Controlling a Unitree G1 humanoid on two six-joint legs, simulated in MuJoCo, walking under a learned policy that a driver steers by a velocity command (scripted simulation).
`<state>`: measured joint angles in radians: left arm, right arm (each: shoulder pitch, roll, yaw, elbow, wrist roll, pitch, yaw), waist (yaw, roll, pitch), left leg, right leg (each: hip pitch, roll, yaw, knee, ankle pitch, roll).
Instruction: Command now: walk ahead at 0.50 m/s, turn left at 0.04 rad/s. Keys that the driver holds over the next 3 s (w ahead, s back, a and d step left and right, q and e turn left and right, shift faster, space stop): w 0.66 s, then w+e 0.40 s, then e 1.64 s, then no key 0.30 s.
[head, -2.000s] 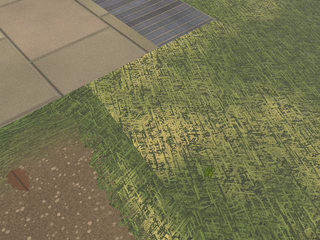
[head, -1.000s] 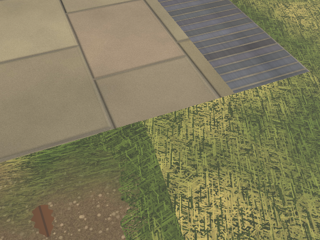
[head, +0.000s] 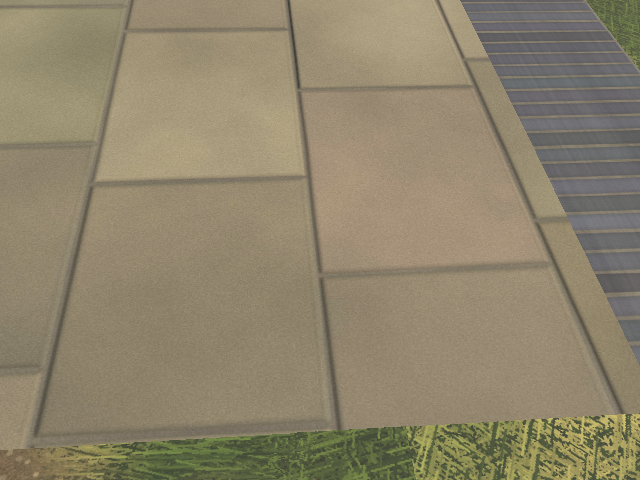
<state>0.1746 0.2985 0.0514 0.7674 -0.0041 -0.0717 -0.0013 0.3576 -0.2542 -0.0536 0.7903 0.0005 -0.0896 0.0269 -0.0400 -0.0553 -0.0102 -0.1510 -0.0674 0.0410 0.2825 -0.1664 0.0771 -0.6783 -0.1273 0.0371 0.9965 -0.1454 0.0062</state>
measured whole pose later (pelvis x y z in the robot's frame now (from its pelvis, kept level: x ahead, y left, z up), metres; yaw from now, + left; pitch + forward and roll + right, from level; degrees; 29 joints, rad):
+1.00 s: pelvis +0.52 +0.00 -0.01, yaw -8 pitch +1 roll +1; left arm 0.30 0.30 0.07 0.84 -0.03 -0.05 0.01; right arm 0.20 -0.25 -0.06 0.82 -0.01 -0.11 0.02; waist 0.00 -0.05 0.02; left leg -0.28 0.00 0.10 0.42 -0.16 0.04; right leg -0.49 -0.06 0.05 1.15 -0.33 -0.03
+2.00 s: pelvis +0.76 -0.05 -0.01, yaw -43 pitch +2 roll -1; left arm 0.20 0.35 0.11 0.62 -0.02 0.06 0.02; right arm 0.16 -0.26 -0.07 0.74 -0.01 0.00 -0.03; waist -0.01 -0.05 0.03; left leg -0.26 0.03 0.01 0.46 -0.23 0.00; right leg -0.57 0.08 0.10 1.15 -0.41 0.07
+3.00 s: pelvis +0.73 -0.06 -0.01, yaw -73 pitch +1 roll -1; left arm 0.18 0.31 0.07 0.66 -0.01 0.06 0.02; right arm 0.17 -0.25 -0.05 0.70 0.00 0.01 -0.01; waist -0.02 -0.02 0.05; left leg -0.25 0.01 -0.02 0.47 -0.24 0.01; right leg -0.34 0.01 0.09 0.78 -0.44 0.10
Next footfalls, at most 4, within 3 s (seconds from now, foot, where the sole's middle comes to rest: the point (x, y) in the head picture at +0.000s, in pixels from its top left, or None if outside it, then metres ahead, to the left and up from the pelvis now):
0.28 right None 0.33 -0.15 -0.78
0.84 left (265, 433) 0.61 0.09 -0.78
1.34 right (384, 358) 0.79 -0.19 -0.78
1.82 left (299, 328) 0.87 0.01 -0.78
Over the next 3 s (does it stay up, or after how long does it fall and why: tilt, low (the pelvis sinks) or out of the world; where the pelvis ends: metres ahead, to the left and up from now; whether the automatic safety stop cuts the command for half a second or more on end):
stays up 0.73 -0.06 -0.01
